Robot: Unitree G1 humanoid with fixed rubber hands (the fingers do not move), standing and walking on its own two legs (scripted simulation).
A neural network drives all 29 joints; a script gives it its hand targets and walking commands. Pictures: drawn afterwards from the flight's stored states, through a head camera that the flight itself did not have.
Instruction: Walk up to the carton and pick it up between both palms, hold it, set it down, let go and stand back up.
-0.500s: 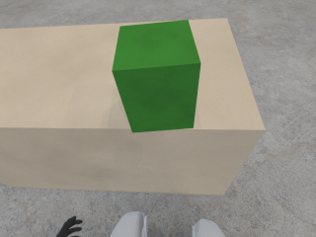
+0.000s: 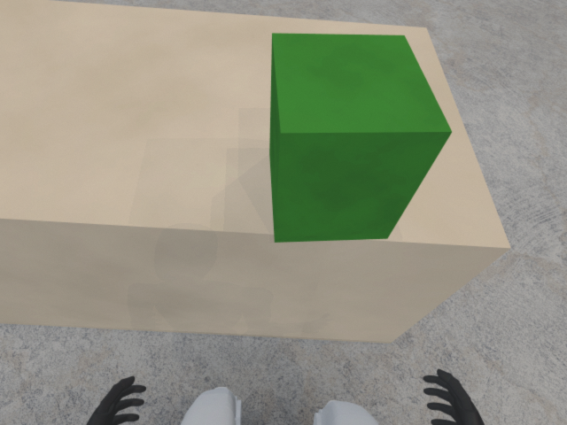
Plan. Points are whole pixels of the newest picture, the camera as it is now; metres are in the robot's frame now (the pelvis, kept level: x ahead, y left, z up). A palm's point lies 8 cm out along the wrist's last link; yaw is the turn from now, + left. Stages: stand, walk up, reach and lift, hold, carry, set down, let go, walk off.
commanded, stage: walk up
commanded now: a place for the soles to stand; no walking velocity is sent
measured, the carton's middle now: (335, 145) +0.50 -0.06 +0.08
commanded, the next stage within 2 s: none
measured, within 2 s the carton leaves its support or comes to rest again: neither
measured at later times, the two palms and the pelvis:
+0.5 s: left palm out of the picture +0.10 +0.23 -0.09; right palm out of the picture +0.05 -0.29 -0.09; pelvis -0.01 -0.02 +0.01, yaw -1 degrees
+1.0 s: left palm out of the picture +0.09 +0.23 -0.09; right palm out of the picture +0.07 -0.29 -0.09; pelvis +0.00 -0.03 +0.01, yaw -1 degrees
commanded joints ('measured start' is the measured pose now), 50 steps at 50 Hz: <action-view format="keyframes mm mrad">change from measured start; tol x8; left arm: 1 -38 147 29 -115 -13 -21 -15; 47 38 190 29 -106 -26 -17 -25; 50 152 193 46 -71 -2 -35 -28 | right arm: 1 86 -170 -47 -88 8 -22 -15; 50 159 -126 -56 -33 -39 -37 16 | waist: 1 -9 -50 -256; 20 -7 -24 -75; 48 6 -6 -180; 50 45 -96 -42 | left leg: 1 164 39 -91 -167 251 66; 6 9 120 -182 -328 105 96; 11 56 64 -105 -321 25 61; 47 125 44 -51 -251 129 54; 48 104 26 -59 -240 -221 81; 50 -92 -36 0 -118 -311 60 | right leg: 1 44 -136 152 -170 294 -113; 6 108 -74 126 -158 168 -54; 25 -61 -103 202 -354 -58 -83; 35 15 -76 147 -273 132 -69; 47 12 -91 168 -292 137 -80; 48 56 -89 203 -328 -317 -102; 50 46 -184 354 -478 -624 -147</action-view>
